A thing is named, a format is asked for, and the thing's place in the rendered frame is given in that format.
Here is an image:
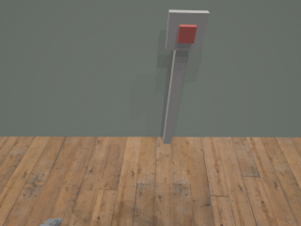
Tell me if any button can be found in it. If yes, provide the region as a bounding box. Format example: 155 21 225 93
177 24 197 43

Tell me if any panel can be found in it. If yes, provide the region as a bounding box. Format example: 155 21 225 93
163 9 210 144

